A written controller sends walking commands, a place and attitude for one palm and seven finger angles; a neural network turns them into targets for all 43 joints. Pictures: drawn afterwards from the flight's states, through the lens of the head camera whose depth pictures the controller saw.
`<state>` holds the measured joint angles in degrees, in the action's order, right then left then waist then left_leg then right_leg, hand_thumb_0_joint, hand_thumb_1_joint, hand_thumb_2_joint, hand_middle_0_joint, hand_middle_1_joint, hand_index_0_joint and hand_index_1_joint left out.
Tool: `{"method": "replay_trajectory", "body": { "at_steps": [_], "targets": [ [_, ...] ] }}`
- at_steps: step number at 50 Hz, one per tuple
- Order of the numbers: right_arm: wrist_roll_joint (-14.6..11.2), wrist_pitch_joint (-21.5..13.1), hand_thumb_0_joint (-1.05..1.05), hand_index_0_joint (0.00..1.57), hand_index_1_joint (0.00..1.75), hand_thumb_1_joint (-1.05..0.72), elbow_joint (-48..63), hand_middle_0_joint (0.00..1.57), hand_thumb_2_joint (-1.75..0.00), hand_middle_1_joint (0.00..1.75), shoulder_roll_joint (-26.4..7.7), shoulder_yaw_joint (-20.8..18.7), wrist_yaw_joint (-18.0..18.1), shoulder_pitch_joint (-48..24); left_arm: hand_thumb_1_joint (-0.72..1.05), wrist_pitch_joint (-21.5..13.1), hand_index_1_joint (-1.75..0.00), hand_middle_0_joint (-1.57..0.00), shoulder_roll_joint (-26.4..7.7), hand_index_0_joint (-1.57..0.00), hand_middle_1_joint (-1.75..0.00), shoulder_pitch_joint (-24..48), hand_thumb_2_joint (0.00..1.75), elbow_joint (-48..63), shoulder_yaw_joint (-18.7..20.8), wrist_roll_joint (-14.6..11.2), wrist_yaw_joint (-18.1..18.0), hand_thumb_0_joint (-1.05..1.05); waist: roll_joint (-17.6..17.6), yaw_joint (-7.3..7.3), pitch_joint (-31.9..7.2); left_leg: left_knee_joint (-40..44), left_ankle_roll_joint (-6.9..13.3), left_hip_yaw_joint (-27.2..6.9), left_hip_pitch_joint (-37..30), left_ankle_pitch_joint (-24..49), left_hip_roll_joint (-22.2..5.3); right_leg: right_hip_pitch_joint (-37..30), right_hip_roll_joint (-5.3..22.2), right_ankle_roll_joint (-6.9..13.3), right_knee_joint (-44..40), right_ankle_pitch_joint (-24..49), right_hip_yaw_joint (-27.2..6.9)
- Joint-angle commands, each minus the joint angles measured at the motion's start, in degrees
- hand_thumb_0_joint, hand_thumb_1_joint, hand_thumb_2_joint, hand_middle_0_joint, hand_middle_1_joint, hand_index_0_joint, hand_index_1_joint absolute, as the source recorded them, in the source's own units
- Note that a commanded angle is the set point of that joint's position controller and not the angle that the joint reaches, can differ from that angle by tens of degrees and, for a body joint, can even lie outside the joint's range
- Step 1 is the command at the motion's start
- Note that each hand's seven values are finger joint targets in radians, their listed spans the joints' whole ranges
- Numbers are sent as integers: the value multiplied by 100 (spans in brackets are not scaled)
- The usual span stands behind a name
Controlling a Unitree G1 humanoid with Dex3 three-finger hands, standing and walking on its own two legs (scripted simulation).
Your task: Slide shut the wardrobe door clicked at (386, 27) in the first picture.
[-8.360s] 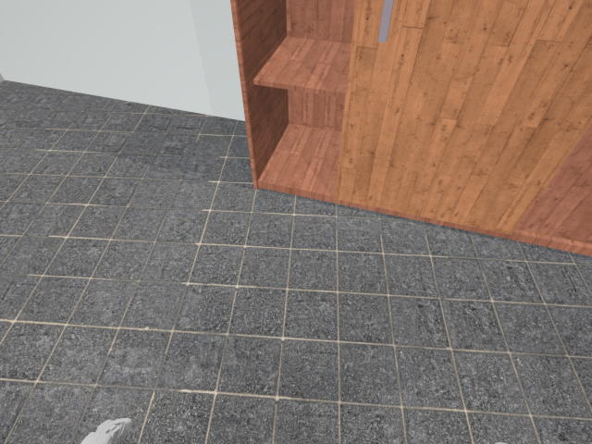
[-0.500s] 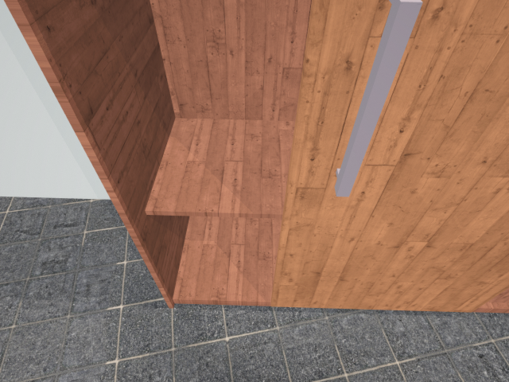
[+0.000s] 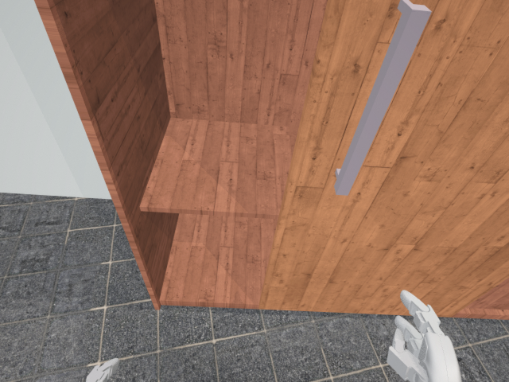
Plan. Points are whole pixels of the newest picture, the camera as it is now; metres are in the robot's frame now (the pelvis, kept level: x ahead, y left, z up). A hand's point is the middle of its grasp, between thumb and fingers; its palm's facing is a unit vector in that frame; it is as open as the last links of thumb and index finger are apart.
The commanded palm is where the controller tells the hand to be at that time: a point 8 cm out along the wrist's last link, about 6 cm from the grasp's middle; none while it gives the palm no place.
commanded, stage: raise the hand with hooked fingers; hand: right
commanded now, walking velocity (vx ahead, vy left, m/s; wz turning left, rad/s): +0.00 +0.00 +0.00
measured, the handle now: (367, 114) +0.51 -0.13 +0.20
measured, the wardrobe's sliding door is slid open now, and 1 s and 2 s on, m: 0.39 0.39 0.39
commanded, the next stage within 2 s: move the hooked fingers beside the handle in 1.90 s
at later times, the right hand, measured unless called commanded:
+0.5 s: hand (406, 351) +0.19 -0.19 +0.04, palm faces -0.12 +0.99 -0.10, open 10.3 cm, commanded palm +0.16 -0.26 +0.04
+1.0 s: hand (475, 307) +0.23 -0.26 +0.10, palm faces -0.01 +1.00 -0.09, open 13.2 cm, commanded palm +0.20 -0.31 +0.11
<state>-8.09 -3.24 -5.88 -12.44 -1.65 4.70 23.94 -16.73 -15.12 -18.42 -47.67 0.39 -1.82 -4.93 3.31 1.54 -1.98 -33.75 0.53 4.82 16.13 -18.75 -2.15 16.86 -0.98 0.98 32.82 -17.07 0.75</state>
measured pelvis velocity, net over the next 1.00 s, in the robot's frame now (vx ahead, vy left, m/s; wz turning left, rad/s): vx -0.02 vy -0.02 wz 0.01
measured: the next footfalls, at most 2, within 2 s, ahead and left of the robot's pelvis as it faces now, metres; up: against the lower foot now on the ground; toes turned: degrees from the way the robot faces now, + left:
none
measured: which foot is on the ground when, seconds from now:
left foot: down 0.00-1.00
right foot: down 0.00-1.00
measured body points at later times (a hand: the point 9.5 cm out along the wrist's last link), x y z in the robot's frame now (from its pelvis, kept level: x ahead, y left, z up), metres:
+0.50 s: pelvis -0.04 +0.01 -0.05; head -0.01 +0.01 +0.40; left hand +0.16 +0.22 -0.11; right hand +0.19 -0.24 +0.04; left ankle -0.01 +0.11 -0.73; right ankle +0.00 -0.11 -0.73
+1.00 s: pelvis -0.02 -0.02 -0.01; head -0.02 -0.03 +0.44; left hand +0.16 +0.22 -0.06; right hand +0.22 -0.31 +0.11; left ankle -0.01 +0.11 -0.73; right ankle +0.00 -0.11 -0.73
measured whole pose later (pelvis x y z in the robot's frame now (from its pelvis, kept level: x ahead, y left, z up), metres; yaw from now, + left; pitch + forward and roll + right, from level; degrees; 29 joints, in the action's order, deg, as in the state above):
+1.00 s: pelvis -0.02 -0.02 -0.01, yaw +0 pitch +1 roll +2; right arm -19.4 -8.7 -1.9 -21.5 -19.9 -22.8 9.4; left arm -20.0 -15.8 -14.0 -35.7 -2.7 -2.6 -5.2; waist 1.3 -0.9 -2.3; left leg -37.2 -0.4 5.0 19.7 -18.7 -1.1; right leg 22.8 0.2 2.1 41.5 -20.1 0.4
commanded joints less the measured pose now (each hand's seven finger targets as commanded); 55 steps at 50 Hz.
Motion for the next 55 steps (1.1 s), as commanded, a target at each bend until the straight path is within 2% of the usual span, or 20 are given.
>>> {"method": "replay_trajectory", "body": {
  "at_steps": [1, 2, 3, 5, 7, 11, 13, 16, 17, 20, 23, 25, 27, 29, 33, 38, 42, 46, 47, 55],
  "targets": [
    [-302, -1392, 0, 22, 47, -64, -408, 22, -79, 47, 360, -214, -972, 903, 90, -487, -30, -20, -623, -20, -30, 831, 90, 1438, 355, 117, 113, 0, -2576, -233, 526, 162, -30, -61, 1530, -557, 167, 1363, -8, 10, 422, 4, -180],
    [-447, -1692, 0, 22, 48, -62, -766, 22, -78, 48, 35, -712, -1383, 1507, 90, -433, -30, -20, -629, -20, -30, 883, 90, 1565, 436, 72, 226, 0, -2230, -533, 380, -71, 62, -249, 1251, -159, 116, 1567, -57, -70, 613, 203, -109],
    [-639, -2045, 0, 22, 50, -60, -501, 22, -77, 50, -18, -848, -1830, 1590, 90, -406, -30, -20, -652, -20, -30, 990, 90, 1795, 441, 81, 334, 0, -1846, -621, -76, -370, 94, -343, 1012, 314, 51, 1695, -126, -124, 826, 328, -20],
    [-828, -2568, 0, 22, 53, -55, -293, 22, -75, 53, -671, -1582, -2554, 1348, 90, -314, -30, -20, -729, -20, -30, 1140, 90, 2160, 495, 79, 430, 0, -971, -659, -650, -781, 140, -573, 743, 958, -74, 1915, -193, -164, 1203, 433, 111],
    [-784, -2446, 0, 23, 55, -50, 181, 23, -73, 55, -1173, -1929, -2718, 990, 90, -105, -30, -20, -670, -20, -30, 1224, 90, 2456, 493, 61, 440, 0, -202, -781, -842, -870, 162, -767, 776, 704, -70, 2024, -233, -107, 1342, 337, 229],
    [-974, -2372, 0, 24, 62, -41, 1995, 24, -69, 62, -986, -1738, -2306, -353, 90, 58, -30, -20, -491, -20, -30, 1129, 90, 2922, 424, 12, 296, 0, 245, -418, -1349, -794, 95, -819, 1061, 54, 63, 1660, -127, 30, 1482, 172, 201],
    [-980, -2650, 0, 24, 64, -36, 2723, 24, -67, 64, -1139, -1756, -2067, -1304, 90, 41, -30, -20, -496, -20, -30, 851, 90, 2746, 375, 62, 207, 0, 241, -134, -1458, -870, 101, -836, 1296, -54, 162, 1567, -1, 69, 1654, 153, -21],
    [-900, -3044, 0, 24, 69, -29, 2687, 24, -64, 69, -796, -1123, -2142, -1517, 90, -146, -30, -20, -525, -20, -30, 703, 90, 2417, 249, 61, 94, 0, 334, 202, -1096, -905, 98, -638, 1792, -192, 251, 1434, 84, 106, 1726, -15, -164],
    [-944, -3033, 0, 25, 70, -27, 2575, 25, -63, 70, -762, -877, -2318, -1762, 90, -197, -30, -20, -635, -20, -30, 709, 90, 2343, 174, 50, 56, 0, 233, 323, -900, -899, 105, -615, 1920, -251, 290, 1467, 119, 126, 1754, -100, -247],
    [-921, -2632, 0, 25, 75, -20, 1838, 25, -60, 75, -1053, -823, -2779, -1821, 90, -361, -30, -20, -748, -20, -30, 748, 90, 2192, 111, -65, -50, 0, -19, 383, -697, -545, 42, -684, 1805, -760, 255, 1582, 125, 148, 1571, -509, -336],
    [-966, -1736, 0, 25, 80, -13, 1084, 25, -57, 80, -1529, -1444, -3041, -1661, 90, -360, -30, -20, -787, -20, -30, 826, 90, 2181, 73, -135, -103, 0, -104, 75, -892, -322, 25, -683, 1332, -715, 173, 1559, 93, 140, 1289, -367, -332],
    [-1153, -1183, 0, 26, 82, -8, 885, 26, -55, 82, -1698, -1966, -3013, -1217, 90, -313, -30, -20, -701, -20, -30, 1029, 90, 2286, 59, -142, -103, 0, -375, -269, -1176, -248, -9, -639, 814, -561, 104, 1540, 62, 105, 1082, -140, -308],
    [-1420, -887, 0, 26, 86, -4, 939, 26, -53, 86, -1806, -2463, -2863, -900, 90, -258, -30, -20, -611, -20, -30, 1165, 90, 2363, 35, -102, -73, 0, -441, -552, -1475, -326, 16, -539, 336, -27, 133, 1349, 52, 71, 963, 325, -310],
    [-1572, -921, 0, 27, 88, 1, 1492, 27, -51, 88, -1713, -2635, -2623, -881, 90, -256, -30, -20, -501, -20, -30, 1146, 90, 2390, 18, -87, 2, 0, -271, -597, -1496, -375, 13, -371, 226, 457, 155, 1208, 58, 32, 824, 629, -258],
    [-1368, -1270, 0, 27, 94, 10, 2013, 27, -47, 94, -1571, -2403, -2335, -1091, 90, -381, -30, -20, -559, -20, -30, 967, 90, 2309, 60, -23, 142, 0, -58, -425, -1186, -434, 52, -138, 494, 818, 288, 880, 111, 26, 602, 872, -234],
    [-1167, -1252, 0, 28, 102, 22, 1742, 28, -42, 102, -1454, -1827, -2603, -1759, 90, -553, -30, -20, -788, -20, -30, 774, 90, 2161, 83, -110, 89, 0, 139, -73, -711, -149, 37, -112, 891, 140, 296, 646, 148, 64, 384, 191, -313],
    [-1214, -1064, 0, 29, 108, 31, 1673, 29, -38, 108, -2070, -2328, -2742, -2121, 90, -625, -30, -20, -891, -20, -30, 747, 90, 2092, 60, -113, -43, 0, -18, -192, -973, -5, 57, -97, 554, 163, 305, 363, 154, 88, 193, 249, -425],
    [-1310, -1067, 0, 29, 114, 41, 1995, 29, -34, 114, -2204, -2596, -2663, -2520, 90, -673, -30, -20, -802, -20, -30, 857, 90, 2072, -6, -115, -71, 0, 498, -316, -1136, 42, 102, 21, 292, 591, 319, -158, 180, 5, -49, 690, -495],
    [-1315, -1032, 0, 29, 115, 43, 1969, 29, -33, 115, -2309, -2680, -2654, -2631, 90, -673, -30, -20, -816, -20, -30, 840, 90, 2051, -44, -82, -58, 0, 641, -366, -1110, 83, 137, 19, 178, 697, 342, -190, 160, -14, -88, 826, -509],
    [-1268, -113, 0, 30, 120, 50, 786, 30, -30, 120, -2160, -2396, -3111, -3176, 90, -495, -30, -20, -817, -20, -30, 925, 90, 2042, -143, -182, -65, 0, 191, -296, -392, 485, 103, 19, 132, 777, 355, -143, 168, 4, -484, 621, -492]
  ]
}}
